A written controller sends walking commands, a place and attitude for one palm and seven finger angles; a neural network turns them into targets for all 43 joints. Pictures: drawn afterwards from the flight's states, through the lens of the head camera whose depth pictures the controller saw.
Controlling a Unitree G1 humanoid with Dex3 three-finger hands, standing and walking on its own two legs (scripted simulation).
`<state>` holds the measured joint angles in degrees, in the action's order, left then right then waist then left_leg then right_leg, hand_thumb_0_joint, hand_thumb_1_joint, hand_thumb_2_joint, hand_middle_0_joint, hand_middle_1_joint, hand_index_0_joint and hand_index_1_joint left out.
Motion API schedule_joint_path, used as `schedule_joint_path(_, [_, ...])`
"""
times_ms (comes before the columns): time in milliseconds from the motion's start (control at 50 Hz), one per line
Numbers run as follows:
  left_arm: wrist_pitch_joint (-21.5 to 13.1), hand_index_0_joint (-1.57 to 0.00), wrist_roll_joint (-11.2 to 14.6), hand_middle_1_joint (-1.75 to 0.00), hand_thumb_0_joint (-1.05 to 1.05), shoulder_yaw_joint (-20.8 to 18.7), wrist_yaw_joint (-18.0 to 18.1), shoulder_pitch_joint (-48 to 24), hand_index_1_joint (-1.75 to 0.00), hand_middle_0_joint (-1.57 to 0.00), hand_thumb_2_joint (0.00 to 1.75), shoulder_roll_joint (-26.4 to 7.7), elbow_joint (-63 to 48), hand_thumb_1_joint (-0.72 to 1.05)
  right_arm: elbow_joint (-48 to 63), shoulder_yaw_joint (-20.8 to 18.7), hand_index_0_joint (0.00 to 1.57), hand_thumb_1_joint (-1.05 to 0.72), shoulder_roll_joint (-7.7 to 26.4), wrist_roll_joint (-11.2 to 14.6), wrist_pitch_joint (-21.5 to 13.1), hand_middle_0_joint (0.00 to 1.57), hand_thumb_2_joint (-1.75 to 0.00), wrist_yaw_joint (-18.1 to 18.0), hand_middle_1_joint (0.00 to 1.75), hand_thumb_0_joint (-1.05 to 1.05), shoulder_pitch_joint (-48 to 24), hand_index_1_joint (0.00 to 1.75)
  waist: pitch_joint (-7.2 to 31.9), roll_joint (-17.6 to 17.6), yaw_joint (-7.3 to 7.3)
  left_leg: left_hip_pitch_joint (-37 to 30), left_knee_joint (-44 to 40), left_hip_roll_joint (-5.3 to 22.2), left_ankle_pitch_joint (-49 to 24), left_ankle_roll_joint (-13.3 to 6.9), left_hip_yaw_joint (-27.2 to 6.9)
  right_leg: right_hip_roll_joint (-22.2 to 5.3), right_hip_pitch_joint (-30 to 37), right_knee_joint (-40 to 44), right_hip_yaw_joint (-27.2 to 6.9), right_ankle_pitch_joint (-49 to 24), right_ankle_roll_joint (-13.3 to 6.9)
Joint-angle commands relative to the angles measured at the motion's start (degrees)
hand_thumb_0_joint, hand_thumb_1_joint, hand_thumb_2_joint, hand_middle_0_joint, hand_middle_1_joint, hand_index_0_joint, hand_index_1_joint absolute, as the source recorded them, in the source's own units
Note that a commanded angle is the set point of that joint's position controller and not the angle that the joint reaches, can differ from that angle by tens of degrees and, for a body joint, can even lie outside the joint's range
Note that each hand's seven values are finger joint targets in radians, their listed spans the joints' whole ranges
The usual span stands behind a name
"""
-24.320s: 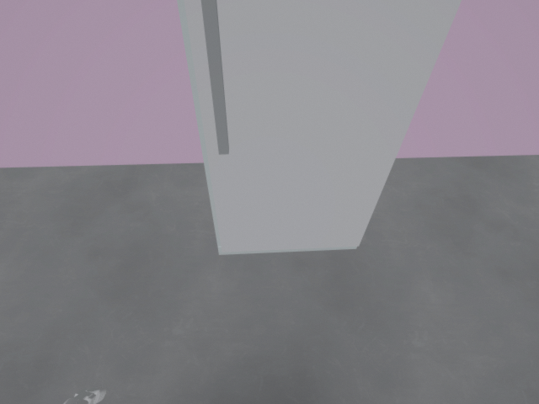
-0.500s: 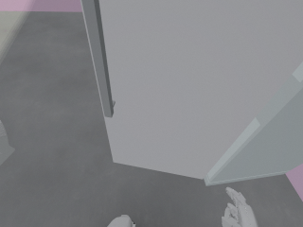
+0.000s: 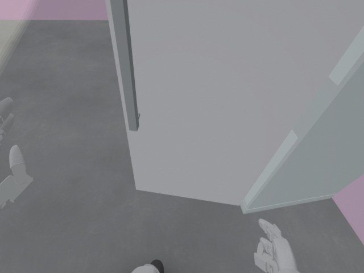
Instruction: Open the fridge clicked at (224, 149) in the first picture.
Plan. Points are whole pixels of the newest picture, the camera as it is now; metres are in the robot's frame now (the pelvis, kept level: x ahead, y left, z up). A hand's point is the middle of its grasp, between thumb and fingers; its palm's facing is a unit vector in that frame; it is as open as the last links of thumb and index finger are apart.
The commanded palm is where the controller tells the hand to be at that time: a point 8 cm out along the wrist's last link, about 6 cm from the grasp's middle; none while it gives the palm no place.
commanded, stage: stop stepping back and stand still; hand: left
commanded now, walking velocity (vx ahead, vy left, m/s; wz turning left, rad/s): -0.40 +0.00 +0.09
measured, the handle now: (129, 59) +0.56 +0.24 +0.16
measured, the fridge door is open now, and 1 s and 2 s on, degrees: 71 71 71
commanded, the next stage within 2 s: let the arm hang, fingers relaxed in 0.82 s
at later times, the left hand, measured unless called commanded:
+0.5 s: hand out of the picture +0.13 +0.30 +0.16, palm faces +0.52 -0.78 -0.35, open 7.4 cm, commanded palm +0.05 +0.32 +0.19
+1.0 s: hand (20, 247) +0.12 +0.29 +0.07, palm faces +0.32 -0.82 -0.47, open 7.4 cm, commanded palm none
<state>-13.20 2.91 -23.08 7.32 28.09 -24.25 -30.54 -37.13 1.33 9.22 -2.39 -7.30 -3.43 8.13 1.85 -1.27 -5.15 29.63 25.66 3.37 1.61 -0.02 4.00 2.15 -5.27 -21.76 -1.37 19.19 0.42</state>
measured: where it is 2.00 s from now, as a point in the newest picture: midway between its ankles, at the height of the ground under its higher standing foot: outside the picture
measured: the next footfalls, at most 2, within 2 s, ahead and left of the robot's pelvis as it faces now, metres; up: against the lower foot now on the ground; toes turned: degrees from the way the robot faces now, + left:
left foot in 0.38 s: -0.01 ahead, +0.14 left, +0.00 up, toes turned +5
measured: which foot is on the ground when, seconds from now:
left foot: down 0.00-0.20, up 0.22-0.36, down 0.38-1.00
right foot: down 0.00-1.00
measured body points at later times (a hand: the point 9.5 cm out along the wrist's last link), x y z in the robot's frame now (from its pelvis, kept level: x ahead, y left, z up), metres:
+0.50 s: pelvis -0.07 +0.02 +0.00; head -0.09 +0.04 +0.45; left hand +0.09 +0.34 +0.18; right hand +0.06 -0.23 -0.08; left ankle -0.03 +0.13 -0.73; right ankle -0.08 -0.10 -0.73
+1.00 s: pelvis -0.08 +0.01 +0.00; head -0.09 +0.00 +0.45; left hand +0.10 +0.33 +0.10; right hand +0.10 -0.24 -0.10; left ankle -0.04 +0.14 -0.73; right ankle -0.08 -0.09 -0.73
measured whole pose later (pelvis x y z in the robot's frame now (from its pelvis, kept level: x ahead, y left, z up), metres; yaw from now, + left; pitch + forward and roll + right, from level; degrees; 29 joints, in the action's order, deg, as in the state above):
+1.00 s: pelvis -0.08 +0.01 +0.00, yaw +5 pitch +0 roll +0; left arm -6.5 -0.9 -12.7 2.8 19.0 -22.2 -1.5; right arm -42.5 -1.2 17.2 -0.8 -5.8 -0.2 10.5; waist 1.9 2.0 -0.9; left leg 20.4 34.5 0.2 13.7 -0.3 0.5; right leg -0.1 -15.2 -35.3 3.3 19.7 -1.3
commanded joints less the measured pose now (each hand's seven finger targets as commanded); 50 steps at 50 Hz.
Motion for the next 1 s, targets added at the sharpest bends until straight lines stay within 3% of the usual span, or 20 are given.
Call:
schedule_joint_path(0, [-2.3, -0.2, -0.4, -0.3, 0.0, -5.6, 0.8, -11.5, -0.3, -0.2, 0.9, -13.2, -8.9, 0.9, 7.6, -4.2, 0.2, -0.9, 8.6, 1.9, -2.9, 0.2, -0.9, -2.7, 0.3, 0.0, -2.2, 0.3, 5.4, -9.2, 6.0, -28.7, 9.3, -1.6, 1.5, 1.7, -1.5, -11.1, -23.3, 2.3, -0.9, -24.3, -3.6])
schedule_joint_path(40, [-1.4, -0.2, 0.4, -0.3, 0.0, -6.8, 0.0, -6.9, -0.3, -0.2, 0.9, -13.1, -10.0, 0.9, 9.3, -3.6, 0.2, -0.9, 9.7, 2.0, -1.9, 0.2, -0.9, -2.7, 0.3, 0.0, -4.3, 0.3, 6.7, 8.7, 4.69, -28.3, -3.8, 3.2, -15.4, -1.0, -8.9, -0.9, -19.7, -7.6, 3.4, -16.0, 1.1])
schedule_joint_path(80, [-1.6, -0.2, 1.3, -0.3, 0.0, -9.5, -0.5, 2.9, -0.3, -0.2, 0.9, -12.1, -6.0, 0.9, 10.7, -4.3, 0.2, -0.9, 10.3, 1.5, -2.7, 0.2, -0.9, -1.6, 0.3, 0.0, -3.4, 0.3, 10.3, 21.7, 2.63, -16.7, -20.4, 10.1, 16.2, -1.4, -20.6, 4.1, -8.0, -19.1, 2.0, 13.9, -0.8])
schedule_joint_path(100, [-1.1, -0.2, 1.7, -0.3, 0.0, -10.2, -0.3, 4.8, -0.3, -0.2, 0.9, -12.5, -8.6, 0.9, 11.6, -4.3, 0.2, -0.9, 10.5, 1.1, -2.4, 0.2, -0.9, -1.1, 0.3, 0.0, -3.4, 0.3, 9.0, 21.4, 2.45, -7.3, -25.4, 9.7, 32.2, 0.9, -20.8, 5.0, -1.5, -19.3, 3.6, 14.1, -2.6])
schedule_joint_path(160, [-0.7, -0.2, 2.5, -0.3, 0.0, -13.2, -0.3, 13.4, -0.3, -0.2, 0.9, -14.5, -11.8, 0.9, 13.2, -4.4, 0.2, -0.9, 9.6, 1.9, -1.5, 0.2, -0.9, -0.2, 0.3, 0.0, -1.5, 0.3, 8.5, 11.9, 2.85, -3.1, -11.7, -0.9, 29.7, 3.8, -6.3, 2.7, 3.2, 0.5, 5.0, 10.2, -3.8])
schedule_joint_path(180, [-0.8, -0.2, 2.4, -0.3, 0.0, -12.6, -0.3, 14.4, -0.3, -0.2, 0.9, -14.4, -14.5, 0.9, 13.3, -4.3, 0.2, -0.9, 8.6, 2.4, -0.8, 0.2, -0.9, -0.1, 0.3, 0.0, -0.7, 0.3, 7.2, 0.0, 3.96, -11.4, 9.2, -5.7, 20.9, 3.0, -0.3, -8.4, -11.1, 11.1, -5.7, 13.9, -5.7])
schedule_joint_path(200, [-0.6, -0.2, 2.7, -0.3, 0.0, -14.0, 0.4, 12.5, -0.3, -0.2, 0.9, -16.2, -16.2, 0.9, 12.3, -4.4, 0.2, -0.9, 8.6, 2.2, -0.5, 0.2, -0.9, -0.3, 0.3, 0.0, -0.7, 0.3, 4.4, -11.5, 3.52, -12.5, 27.0, -7.0, 17.6, 2.7, -2.9, -19.8, -24.9, 16.9, -19.4, 22.2, -11.2])
schedule_joint_path(220, [0.2, -0.2, 1.9, -0.3, 0.0, -13.3, 1.2, 8.6, -0.3, -0.2, 0.9, -14.9, -16.8, 0.9, 10.7, -4.1, 0.2, -0.9, 8.7, 2.0, -0.7, 0.2, -0.9, -0.6, 0.3, 0.0, 0.6, 0.3, 1.4, -11.2, 4.4, -5.9, 34.3, -4.8, 17.1, 2.0, -6.2, -21.8, -25.7, 15.2, -20.4, 20.8, -14.4])
schedule_joint_path(320, [-0.4, -0.2, -1.6, -0.3, 0.0, -4.9, 3.3, -9.9, -0.3, -0.2, 0.9, -8.0, -3.7, 0.9, 6.1, -4.5, 0.2, -0.9, 10.7, 1.8, -4.8, 0.2, -0.9, -3.0, 0.3, 0.0, 2.7, 0.3, -0.8, 4.2, 6.49, -18.0, 0.9, -0.7, 14.0, -1.0, -4.4, -10.8, -16.9, -0.5, -4.4, 2.0, -4.8])
schedule_joint_path(360, [-1.4, -0.2, -1.9, -0.3, 0.0, -3.2, 3.4, -10.2, -0.3, -0.2, 0.9, -7.8, -4.0, 0.9, 7.1, -4.7, 0.2, -0.9, 12.2, 2.7, -6.6, 0.2, -0.9, -3.5, 0.3, 0.0, 1.7, 0.3, 0.8, 11.5, 4.9, -20.2, -5.5, 5.2, 9.0, -3.3, -12.8, -4.1, -14.8, -7.4, -0.5, -2.4, -1.3])
schedule_joint_path(380, [-1.4, -0.2, -1.8, -0.3, 0.0, -3.8, 3.1, -8.8, -0.3, -0.2, 0.9, -8.3, -4.3, 0.9, 7.7, -5.1, 0.2, -0.9, 13.0, 3.0, -6.7, 0.2, -0.9, -3.2, 0.3, 0.0, 1.7, 0.3, 2.7, 8.5, 3.96, -20.3, -3.7, 6.8, 0.7, -3.8, -14.3, -2.4, -12.6, -9.9, 0.7, -6.7, -0.4])
schedule_joint_path(420, [-1.8, -0.2, -1.5, -0.3, 0.0, -4.0, 2.2, -7.3, -0.3, -0.2, 0.9, -8.7, -8.1, 0.9, 7.2, -3.9, 0.2, -0.9, 10.7, 1.9, -6.6, 0.2, -0.9, -2.6, 0.3, 0.0, 1.1, 0.3, 1.0, 13.4, 5.78, -13.6, -13.3, 8.5, 17.7, -4.5, -22.9, -0.5, -10.3, -14.2, 2.8, 2.6, 0.5])
schedule_joint_path(460, [-2.7, -0.2, -2.4, -0.3, 0.0, -5.9, 2.3, -7.5, -0.3, -0.2, 0.9, -10.5, -12.5, 0.9, 7.4, -3.8, 0.2, -0.9, 10.2, 1.3, -7.0, 0.2, -0.9, -1.9, 0.3, 0.0, -0.1, 0.3, -0.3, 15.5, 4.98, -10.0, -17.4, 9.3, 29.9, -5.6, -23.4, -0.5, -8.4, -15.0, 2.0, 3.0, -0.1])
schedule_joint_path(560, [-1.7, -0.2, -1.7, -0.3, 0.0, -9.4, 2.1, 4.6, -0.3, -0.2, 0.9, -11.1, -7.7, 0.9, 8.9, -3.9, 0.2, -0.9, 9.8, 1.0, -5.5, 0.2, -0.9, -0.6, 0.3, 0.0, 0.5, 0.3, 2.7, 8.5, 4.53, -5.5, -7.9, 2.3, 29.4, -2.0, -9.7, -1.8, 0.8, -0.5, 1.2, 3.8, -2.9])
schedule_joint_path(620, [-0.6, -0.2, -0.2, -0.3, 0.0, -9.3, 2.1, 2.3, -0.3, -0.2, 0.9, -10.5, -4.0, 0.9, 8.1, -4.0, 0.2, -0.9, 8.4, 1.4, -3.4, 0.2, -0.9, -0.6, 0.3, 0.0, 1.5, 0.3, -0.6, -8.8, 5.05, -3.9, 17.3, -2.3, 18.8, -0.1, -3.1, -15.8, -9.9, 9.9, -20.1, 16.0, -10.7])
schedule_joint_path(640, [-0.6, -0.2, -0.2, -0.3, 0.0, -8.7, 2.4, -0.3, -0.3, -0.2, 0.9, -10.2, -3.7, 0.9, 7.7, -3.8, 0.2, -0.9, 8.3, 1.6, -3.2, 0.2, -0.9, -0.5, 0.3, 0.0, 1.8, 0.3, -1.0, -8.7, 5.34, -2.1, 21.9, -2.2, 17.5, 0.0, -3.4, -17.9, -8.7, 9.2, -21.3, 10.0, -12.0])
schedule_joint_path(780, [-1.4, -0.2, -0.9, -0.3, 0.0, -4.1, 2.2, -7.0, -0.3, -0.2, 0.9, -7.9, -2.6, 0.9, 8.4, -3.9, 0.2, -0.9, 10.6, 2.7, -4.3, 0.2, -0.9, -1.3, 0.3, 0.0, -0.6, 0.3, 0.2, 1.6, 4.24, -19.8, -0.5, 3.3, 3.7, -3.1, -8.2, -5.8, -12.1, -2.7, -4.6, -8.7, -1.3])
schedule_joint_path(880, [-2.4, -0.2, -1.7, -0.3, 0.0, -5.5, 2.0, -7.9, -0.3, -0.2, 0.9, -9.6, -6.7, 0.9, 8.4, -3.5, 0.2, -0.9, 9.6, 2.2, -4.5, 0.2, -0.9, -1.1, 0.3, 0.0, -1.0, 0.3, -1.0, 3.0, 4.66, -15.1, -0.5, 1.6, 5.9, -2.7, -7.4, -6.1, -9.1, -0.9, -3.9, -8.5, -1.6])
schedule_joint_path(900, [7.1, -0.2, -5.9, -0.3, 0.0, 16.2, -6.0, -5.3, -0.3, -0.2, 0.9, -0.6, 40.2, 0.9, -5.3, -7.3, 0.2, -0.9, 21.6, 1.6, -4.2, 0.2, -0.9, 3.8, 0.3, 0.0, -2.8, 0.3, -0.7, 3.2, 7.27, -13.3, 9.2, 4.0, -9.4, -2.4, -8.2, -10.5, -12.8, -11.8, 0.9, -23.9, -2.4])
schedule_joint_path(980, [12.4, -0.2, -4.5, -0.3, 0.0, 17.2, -7.5, -9.3, -0.3, -0.2, 0.9, 0.3, 47.6, 0.9, -1.8, -5.2, 0.2, -0.9, 18.4, 1.1, 3.3, 0.2, -0.9, 3.4, 0.3, 0.0, -0.9, 0.3, 3.7, 0.0, 4.26, -6.1, 2.9, 6.6, -5.3, -5.7, -15.0, -6.0, -7.6, -15.3, 1.7, -6.6, -2.3])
